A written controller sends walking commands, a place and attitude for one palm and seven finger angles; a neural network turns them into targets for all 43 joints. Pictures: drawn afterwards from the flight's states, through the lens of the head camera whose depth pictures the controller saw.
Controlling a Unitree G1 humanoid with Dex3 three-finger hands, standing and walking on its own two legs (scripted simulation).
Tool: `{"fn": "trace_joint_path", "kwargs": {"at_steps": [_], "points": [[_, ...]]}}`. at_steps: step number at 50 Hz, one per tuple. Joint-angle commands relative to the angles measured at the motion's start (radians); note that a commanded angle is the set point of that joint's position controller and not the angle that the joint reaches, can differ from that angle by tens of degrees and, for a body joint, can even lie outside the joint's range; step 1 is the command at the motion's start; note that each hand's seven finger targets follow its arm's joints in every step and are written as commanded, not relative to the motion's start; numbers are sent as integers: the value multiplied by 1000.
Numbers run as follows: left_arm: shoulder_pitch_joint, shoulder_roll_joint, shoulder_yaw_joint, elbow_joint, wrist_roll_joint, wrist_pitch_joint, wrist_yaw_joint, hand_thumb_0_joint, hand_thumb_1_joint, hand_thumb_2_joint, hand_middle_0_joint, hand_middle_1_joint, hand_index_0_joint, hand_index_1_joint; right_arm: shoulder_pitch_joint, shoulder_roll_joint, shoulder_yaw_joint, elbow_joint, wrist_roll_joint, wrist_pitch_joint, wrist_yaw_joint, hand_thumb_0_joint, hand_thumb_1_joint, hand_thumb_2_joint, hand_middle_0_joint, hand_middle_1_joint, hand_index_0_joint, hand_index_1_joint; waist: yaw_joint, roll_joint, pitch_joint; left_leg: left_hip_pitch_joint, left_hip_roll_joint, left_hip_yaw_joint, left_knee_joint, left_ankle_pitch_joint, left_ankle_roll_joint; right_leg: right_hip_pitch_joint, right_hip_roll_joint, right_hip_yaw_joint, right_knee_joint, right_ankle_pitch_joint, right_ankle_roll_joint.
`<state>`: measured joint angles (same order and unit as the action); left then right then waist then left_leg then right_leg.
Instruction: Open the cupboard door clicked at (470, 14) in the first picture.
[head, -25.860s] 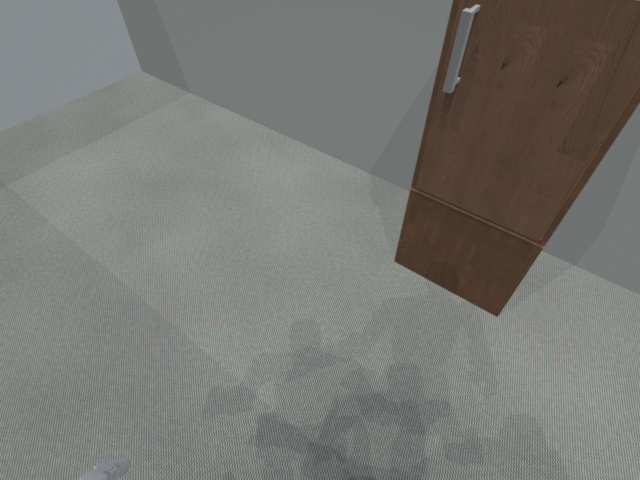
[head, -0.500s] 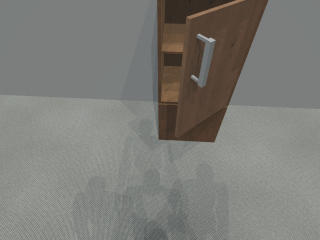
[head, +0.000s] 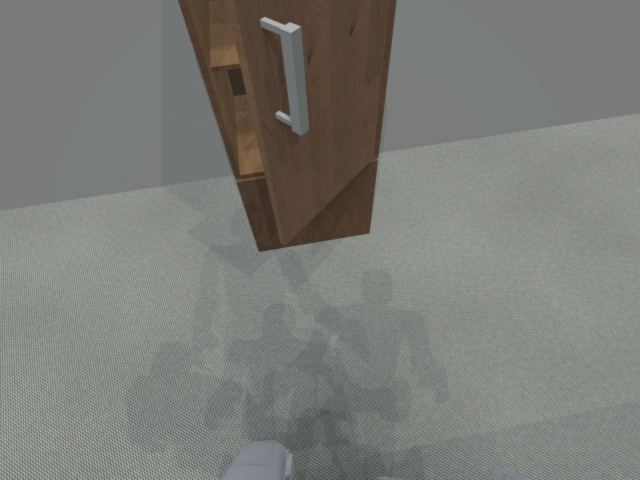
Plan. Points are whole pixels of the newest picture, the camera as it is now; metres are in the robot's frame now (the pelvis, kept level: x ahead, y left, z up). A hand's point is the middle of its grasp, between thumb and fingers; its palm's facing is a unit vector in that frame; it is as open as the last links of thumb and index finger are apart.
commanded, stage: walk to a spot facing it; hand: left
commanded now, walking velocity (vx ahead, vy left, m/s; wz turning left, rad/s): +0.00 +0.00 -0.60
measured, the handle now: (285, 80) +0.65 +0.10 +0.11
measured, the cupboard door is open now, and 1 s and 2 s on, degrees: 41 41 41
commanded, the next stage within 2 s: none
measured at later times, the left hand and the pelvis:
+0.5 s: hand (178, 443) +0.17 +0.23 -0.16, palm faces -0.26 -0.94 -0.23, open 7.4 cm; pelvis +0.02 +0.05 +0.00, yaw -18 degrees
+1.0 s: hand (254, 391) +0.25 +0.14 -0.18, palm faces -0.57 -0.79 -0.20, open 7.4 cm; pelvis +0.05 +0.04 -0.01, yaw -37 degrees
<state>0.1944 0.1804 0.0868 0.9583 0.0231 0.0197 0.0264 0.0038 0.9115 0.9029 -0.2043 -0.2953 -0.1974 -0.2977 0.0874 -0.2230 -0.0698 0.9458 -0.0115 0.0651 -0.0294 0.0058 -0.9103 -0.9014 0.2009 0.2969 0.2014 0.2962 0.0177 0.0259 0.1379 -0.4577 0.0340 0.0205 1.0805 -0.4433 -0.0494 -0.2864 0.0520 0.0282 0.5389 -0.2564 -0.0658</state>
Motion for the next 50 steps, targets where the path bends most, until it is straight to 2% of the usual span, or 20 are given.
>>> {"fn": "trace_joint_path", "kwargs": {"at_steps": [1,7,11,13,14,17,19,25,29,30,31,32,33,35,45,46,47,48,49,50], "points": [[74,194,41,-55,1,-10,2,0,900,900,-200,-300,-200,-300,-2,-59,-13,-95,-3,-21,-2,0,-900,-900,200,300,200,300,10,-137,-166,-79,5,-41,-41,16,-9,206,-245,330,-177,404,-123],[67,219,51,-79,9,-1,-5,0,900,900,-200,-300,-200,-300,-30,-67,-8,-137,8,-40,-9,0,-900,-900,200,300,200,300,20,-177,-187,3,-20,-40,-231,-29,-3,191,-243,400,-144,459,-138],[-20,210,46,-111,-7,9,-11,0,900,900,-200,-300,-200,-300,112,-86,-6,-104,11,-60,-21,0,-900,-900,200,300,200,300,-57,-155,-218,312,-19,-33,-622,185,16,16,-158,358,-48,396,-39],[4,116,23,-151,-16,12,-30,0,900,900,-200,-300,-200,-300,145,-246,-31,-117,-15,-71,-25,0,-900,-900,200,300,200,300,-52,309,-215,495,401,-437,-809,340,182,-312,41,80,276,-317,80],[-31,145,29,-169,-5,8,-37,0,900,900,-200,-300,-200,-300,140,-248,-28,-139,-22,-59,-30,0,-900,-900,200,300,200,300,-57,181,-160,339,472,-437,-797,396,259,-290,-15,42,464,-372,97],[-16,146,35,-125,0,19,-53,0,900,900,-200,-300,-200,-300,66,-162,3,-166,-22,-65,-25,0,-900,-900,200,300,200,300,-3,188,-143,296,305,-184,-744,569,196,-292,-59,23,677,-220,121],[-41,124,23,-135,-4,22,-60,0,900,900,-200,-300,-200,-300,106,-153,3,-153,-25,-68,-26,0,-900,-900,200,300,200,300,-13,139,-146,369,271,-85,-709,711,183,-304,-70,-15,613,-205,128],[-121,99,-1,-151,-6,11,-66,0,900,900,-200,-300,-200,-300,226,-187,-15,-97,-23,-63,-15,0,-900,-900,200,300,200,300,-69,194,-180,428,288,24,-644,805,164,-149,-59,-115,261,-198,101],[-4,139,8,-115,-6,-1,-57,0,900,900,-200,-300,-200,-300,189,-195,-23,-103,-12,-55,-4,0,-900,-900,200,300,200,300,9,129,-206,316,266,86,-467,707,85,135,-43,-130,-82,64,59],[78,222,25,-89,1,-10,-42,0,900,900,-200,-300,-200,-300,184,-158,-18,-118,3,-54,4,0,-900,-900,200,300,200,300,43,-76,-260,124,199,164,-278,498,26,365,-198,53,-130,349,0],[156,327,50,-62,0,-16,-26,0,900,900,-200,-300,-200,-300,113,-93,1,-172,8,-52,6,0,-900,-900,200,300,200,300,86,-349,-262,-138,39,164,-27,-191,-23,463,-447,369,-140,779,-136],[169,327,49,-57,-13,-12,-12,0,900,900,-200,-300,-200,-300,91,-120,-4,-177,6,-39,-4,0,-900,-900,200,300,200,300,96,-251,-252,-152,60,9,59,-216,-17,405,-469,344,-119,799,-188],[119,292,46,-69,-6,-6,0,0,900,900,-200,-300,-200,-300,78,-103,-3,-160,8,-35,-10,0,-900,-900,200,300,200,300,68,-316,-239,-183,72,-17,101,-182,-17,381,-391,343,-108,689,-186],[17,236,30,-104,-5,1,5,0,900,900,-200,-300,-200,-300,82,-103,-6,-132,4,-28,-3,0,-900,-900,200,300,200,300,20,-203,-179,-137,75,-22,90,-64,-29,258,-314,247,-120,568,-140],[-107,227,34,-145,-3,9,-15,0,900,900,-200,-300,-200,-300,230,-79,-5,-92,5,-52,-5,0,-900,-900,200,300,200,300,-81,-182,-162,242,-12,35,-516,164,-11,-17,-193,275,-77,270,-51],[-107,184,26,-156,-11,15,-18,0,900,900,-200,-300,-200,-300,268,-124,-10,-82,-1,-64,-10,0,-900,-900,200,300,200,300,-92,-63,-180,349,68,-50,-666,199,18,-104,-126,233,12,171,-5],[-50,118,14,-166,-19,19,-28,0,900,900,-200,-300,-200,-300,267,-219,-27,-93,-16,-73,-12,0,-900,-900,200,300,200,300,-70,246,-206,438,321,-338,-758,287,118,-253,11,97,216,-150,62],[-63,123,13,-183,-14,13,-34,0,900,900,-200,-300,-200,-300,281,-253,-29,-115,-24,-70,-19,0,-900,-900,200,300,200,300,-78,258,-206,372,473,-445,-803,372,226,-267,7,9,452,-401,85],[-83,139,18,-173,0,15,-40,0,900,900,-200,-300,-200,-300,251,-232,-21,-121,-31,-75,-17,0,-900,-900,200,300,200,300,-73,151,-191,302,454,-412,-820,308,239,-256,-31,35,590,-363,90],[-91,133,26,-163,4,15,-48,0,900,900,-200,-300,-200,-300,195,-212,-16,-136,-30,-76,-17,0,-900,-900,200,300,200,300,-41,190,-144,254,402,-334,-810,325,220,-274,-58,28,650,-304,103]]}}
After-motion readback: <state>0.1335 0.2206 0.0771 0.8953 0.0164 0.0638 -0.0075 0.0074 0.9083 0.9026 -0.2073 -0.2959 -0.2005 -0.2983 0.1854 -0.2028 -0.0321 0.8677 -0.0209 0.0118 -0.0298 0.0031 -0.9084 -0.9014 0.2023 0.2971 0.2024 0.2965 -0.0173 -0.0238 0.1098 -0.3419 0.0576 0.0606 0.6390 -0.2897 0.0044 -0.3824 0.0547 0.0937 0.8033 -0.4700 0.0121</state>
